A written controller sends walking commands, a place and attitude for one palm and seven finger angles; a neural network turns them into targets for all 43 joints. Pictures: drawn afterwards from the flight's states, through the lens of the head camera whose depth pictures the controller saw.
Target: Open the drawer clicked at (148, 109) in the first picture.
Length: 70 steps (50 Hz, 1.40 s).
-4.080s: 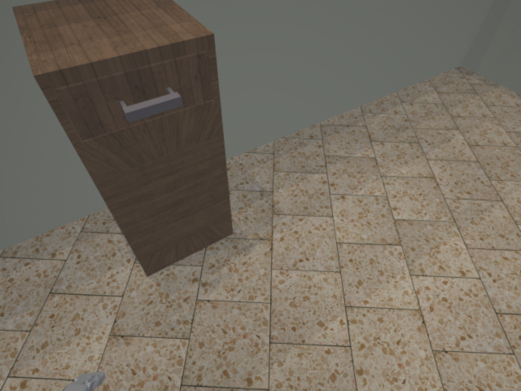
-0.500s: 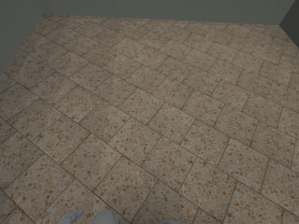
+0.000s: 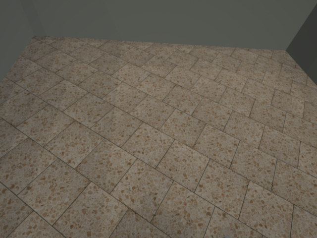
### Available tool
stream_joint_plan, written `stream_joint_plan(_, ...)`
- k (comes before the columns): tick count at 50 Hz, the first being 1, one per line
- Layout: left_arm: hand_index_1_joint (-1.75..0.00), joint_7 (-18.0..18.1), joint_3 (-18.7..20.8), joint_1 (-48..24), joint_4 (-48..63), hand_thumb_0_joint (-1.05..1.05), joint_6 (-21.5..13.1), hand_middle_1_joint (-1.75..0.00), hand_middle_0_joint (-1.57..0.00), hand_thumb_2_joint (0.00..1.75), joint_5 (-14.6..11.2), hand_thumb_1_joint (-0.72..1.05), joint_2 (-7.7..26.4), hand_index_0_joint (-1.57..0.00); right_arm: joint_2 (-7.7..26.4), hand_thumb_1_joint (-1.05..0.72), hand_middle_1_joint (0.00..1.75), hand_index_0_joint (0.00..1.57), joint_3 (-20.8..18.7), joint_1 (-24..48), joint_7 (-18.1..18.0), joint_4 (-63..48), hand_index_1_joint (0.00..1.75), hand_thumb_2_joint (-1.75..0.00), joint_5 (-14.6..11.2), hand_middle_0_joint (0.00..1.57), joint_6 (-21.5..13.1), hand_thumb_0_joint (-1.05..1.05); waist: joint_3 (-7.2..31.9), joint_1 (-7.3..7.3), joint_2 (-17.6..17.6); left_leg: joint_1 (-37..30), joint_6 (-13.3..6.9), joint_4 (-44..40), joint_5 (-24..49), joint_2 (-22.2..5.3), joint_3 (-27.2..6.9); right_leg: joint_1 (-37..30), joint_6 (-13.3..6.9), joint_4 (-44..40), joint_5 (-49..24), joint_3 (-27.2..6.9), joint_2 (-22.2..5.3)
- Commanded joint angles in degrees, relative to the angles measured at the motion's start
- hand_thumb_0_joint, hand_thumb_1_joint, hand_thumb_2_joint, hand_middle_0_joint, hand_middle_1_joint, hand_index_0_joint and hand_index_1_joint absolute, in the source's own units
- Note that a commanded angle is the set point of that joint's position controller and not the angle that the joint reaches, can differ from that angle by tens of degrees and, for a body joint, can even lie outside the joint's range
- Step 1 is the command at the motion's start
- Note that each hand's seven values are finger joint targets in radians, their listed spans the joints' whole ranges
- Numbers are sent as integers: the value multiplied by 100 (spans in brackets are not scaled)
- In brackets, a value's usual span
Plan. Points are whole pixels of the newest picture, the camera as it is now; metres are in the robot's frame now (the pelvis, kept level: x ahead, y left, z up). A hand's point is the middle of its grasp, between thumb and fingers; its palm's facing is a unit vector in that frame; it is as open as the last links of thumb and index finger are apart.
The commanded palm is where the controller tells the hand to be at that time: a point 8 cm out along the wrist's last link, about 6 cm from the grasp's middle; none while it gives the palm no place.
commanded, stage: turn to face it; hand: left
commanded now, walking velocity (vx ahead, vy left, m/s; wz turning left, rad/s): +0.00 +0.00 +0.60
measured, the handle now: out of the picture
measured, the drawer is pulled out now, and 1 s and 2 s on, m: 0.00 0.00 0.00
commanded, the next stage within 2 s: none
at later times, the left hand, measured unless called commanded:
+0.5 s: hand out of the picture +0.11 +0.17 -0.14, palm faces +0.28 -0.92 -0.27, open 7.4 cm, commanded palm none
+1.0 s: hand out of the picture -0.12 +0.19 -0.19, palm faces +0.62 -0.75 -0.23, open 7.4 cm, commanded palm none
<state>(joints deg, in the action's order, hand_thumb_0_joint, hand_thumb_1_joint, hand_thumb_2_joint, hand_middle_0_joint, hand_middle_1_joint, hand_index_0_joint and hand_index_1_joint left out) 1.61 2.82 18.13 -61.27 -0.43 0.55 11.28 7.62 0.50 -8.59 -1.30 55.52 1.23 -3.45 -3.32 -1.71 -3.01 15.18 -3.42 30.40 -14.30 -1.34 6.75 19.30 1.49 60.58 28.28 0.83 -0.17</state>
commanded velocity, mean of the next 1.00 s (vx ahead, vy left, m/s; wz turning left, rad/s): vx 0.00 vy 0.00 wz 0.60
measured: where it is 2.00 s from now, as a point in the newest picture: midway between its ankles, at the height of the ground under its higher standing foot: outside the picture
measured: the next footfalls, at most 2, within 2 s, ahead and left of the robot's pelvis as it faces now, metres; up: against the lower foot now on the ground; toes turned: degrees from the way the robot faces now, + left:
right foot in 0.40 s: +0.10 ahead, -0.14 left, +0.00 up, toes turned +10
left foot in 0.88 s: -0.01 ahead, +0.09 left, +0.00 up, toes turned +39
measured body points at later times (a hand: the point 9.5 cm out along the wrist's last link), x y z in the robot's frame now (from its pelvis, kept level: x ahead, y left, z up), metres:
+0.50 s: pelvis +0.03 -0.05 +0.00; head +0.07 -0.07 +0.45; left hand +0.09 +0.22 -0.12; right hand +0.10 -0.28 -0.17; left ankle -0.01 +0.07 -0.68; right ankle +0.06 -0.14 -0.74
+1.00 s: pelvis +0.00 +0.00 -0.01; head +0.01 +0.07 +0.44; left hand -0.15 +0.23 -0.17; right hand +0.26 -0.13 -0.11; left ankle -0.04 +0.07 -0.74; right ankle +0.05 -0.15 -0.66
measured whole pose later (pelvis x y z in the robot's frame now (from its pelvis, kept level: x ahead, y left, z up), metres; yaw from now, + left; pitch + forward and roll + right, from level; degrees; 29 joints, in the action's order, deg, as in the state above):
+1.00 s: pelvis +0.00 +0.00 -0.01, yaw +35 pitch +0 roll -2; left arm 1.1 4.9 14.8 -55.3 4.8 1.1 16.3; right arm 13.3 -2.8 -5.6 0.6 50.5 1.1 0.9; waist -6.0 -2.4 -3.9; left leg 16.8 -3.8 34.7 -18.2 -0.3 4.3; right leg 24.8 4.9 62.7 28.9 6.5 -7.4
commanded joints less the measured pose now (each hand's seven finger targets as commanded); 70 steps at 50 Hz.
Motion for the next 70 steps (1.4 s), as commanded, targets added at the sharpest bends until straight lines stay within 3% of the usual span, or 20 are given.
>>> stream_joint_plan(1,-30,-30,81,144,393,0,10,-30,-20,90,14,90,210,-20,971,-90,30,20,-297,-537,-59,24,30,-90,-54,20,88,0,281,42,1071,-373,-580,-1135,4348,-1297,-1236,296,180,-258,-479,18,-363)
stream_joint_plan(6,-30,-20,199,-205,639,0,156,-30,-20,90,65,90,264,-20,1118,-90,30,20,-470,-733,-10,-40,30,-90,-29,20,219,0,461,115,1058,-383,-613,-1328,2643,-1200,-1630,728,303,-155,-902,42,-406)
stream_joint_plan(11,-30,-16,202,-1006,1028,0,160,-30,-20,90,30,90,251,-20,1242,-90,30,20,-588,-977,-1,-20,30,-90,22,20,310,0,317,339,1205,-460,-684,-1151,2520,-1159,-2114,749,320,-1010,-596,49,-288)
stream_joint_plan(16,-30,15,198,-930,1151,0,92,-30,-20,90,-36,90,324,-20,1382,-90,30,20,-677,-902,-3,-130,30,-90,18,20,383,0,508,262,1298,-248,-630,-687,3006,-1053,-2586,-152,217,-2344,-701,32,-39)
stream_joint_plan(18,-30,39,232,-546,1089,0,21,-30,-20,90,-50,90,437,-20,1335,-90,30,20,-707,-785,18,-232,30,-90,-32,20,396,0,781,67,989,151,-295,-281,2353,-733,-2476,-1151,190,-3726,-1777,22,-153)
stream_joint_plan(19,-30,71,280,-389,1068,0,-33,-30,-20,90,-8,90,749,-20,1130,-90,30,20,-685,-840,58,-262,30,-90,-84,20,382,0,968,17,280,875,62,213,1221,-398,-2122,-2098,33,-4206,-2259,-533,-864)
stream_joint_plan(20,-30,122,377,-315,1083,0,-61,-30,-20,90,70,90,1266,-20,717,-90,30,20,-620,-918,66,-421,30,-90,-95,20,376,0,1012,8,-1425,1983,526,1480,-1454,439,-1017,-2715,-522,-4309,-3307,-1805,-2416)
stream_joint_plan(21,-30,109,356,-235,1153,0,-25,-30,-20,90,37,90,1327,-20,996,-90,30,20,-711,-790,44,-500,30,-90,-36,20,432,0,913,-42,-1051,1862,572,2646,-2157,341,-913,-1896,-1046,-4252,-3961,-1885,-3026)
stream_joint_plan(22,-30,112,304,-572,1231,0,-20,-30,-20,90,40,90,1112,-20,995,-90,30,20,-747,-789,82,-430,30,-90,-9,20,533,0,643,137,-617,1763,581,3439,-1749,197,-1052,-1300,-1084,-4301,-3518,-1300,-2651)
stream_joint_plan(24,-30,94,212,-1095,1358,0,-12,-30,-20,90,30,90,799,-20,913,-90,30,20,-729,-853,158,-237,30,-90,29,20,640,0,146,388,-595,1843,679,4026,-1102,-27,-879,-853,-794,-4308,-2939,-593,-2009)
stream_joint_plan(26,-30,79,165,-965,1334,0,-48,-30,-20,90,32,90,667,-20,857,-90,30,20,-706,-842,215,-232,30,-90,20,20,647,0,106,389,-571,1914,745,4071,-745,-80,-735,-943,-655,-4161,-3526,-74,-1786)
stream_joint_plan(38,-30,30,291,-206,1192,0,47,-30,-20,90,136,90,1241,-20,910,-90,30,20,-545,449,295,-768,30,-90,-41,20,639,0,294,-86,-955,1139,740,1760,-1052,-136,-67,-1416,-839,-3769,-3792,526,-2166)
stream_joint_plan(40,-30,12,334,-204,1162,0,72,-30,-20,90,134,90,1349,-20,941,-90,30,20,-529,374,288,-804,30,-90,-52,20,582,0,480,-74,-967,766,655,1168,-944,-80,82,-1476,-759,-3478,-3941,668,-2234)
stream_joint_plan(42,-30,-14,350,-238,1150,0,99,-30,-20,90,88,90,1356,-20,1112,-90,30,20,-560,5,276,-754,30,-90,-33,20,521,0,762,146,-685,-77,582,7,-100,-18,161,-1289,-449,-2781,-3763,997,-2091)
stream_joint_plan(43,-30,-29,345,-238,1188,0,119,-30,-20,90,40,90,1255,-20,1462,-90,30,20,-648,-445,270,-653,30,-90,-23,20,453,0,1080,416,93,-1163,448,-700,827,-323,-293,-585,-175,-1772,-3157,1121,-1929)
stream_joint_plan(44,-30,-85,267,-352,1440,0,127,-30,-20,90,-7,90,873,-20,2195,-90,30,20,-843,-821,228,-626,30,-90,5,20,400,0,1162,655,2078,-2143,-261,-867,3095,-1935,-2484,1270,369,-396,284,1213,-994)
stream_joint_plan(45,-30,-49,196,-673,1600,0,198,-30,-20,90,43,90,815,-20,2420,-90,30,20,-867,-1158,185,-482,30,-90,-66,20,446,0,1270,760,1981,-1979,-797,-815,4275,-2446,-2723,1552,391,314,1125,538,-789)
stream_joint_plan(49,-30,-84,293,-748,1309,0,244,-30,-20,90,56,90,921,-20,1767,-90,30,20,-653,-123,45,-709,30,-90,-16,20,404,0,491,349,1319,-929,-535,-968,2963,-1437,-1916,1482,385,830,-340,-17,-819)
stream_joint_plan(52,-30,-116,305,-443,1164,0,242,-30,-20,90,63,90,906,-20,1708,-90,30,20,-625,-84,42,-738,30,-90,-47,20,340,0,658,198,1030,-1070,-355,-1014,3143,-1096,-1645,1322,465,773,-823,-5,-685)
stream_joint_plan(70,-30,20,246,-1532,1629,0,227,-30,-20,90,-20,90,754,-20,1616,-90,30,20,-755,-928,26,-453,30,-90,27,20,435,0,626,476,910,-900,-719,-1133,1963,-960,-3617,808,365,-1036,-360,-429,-196)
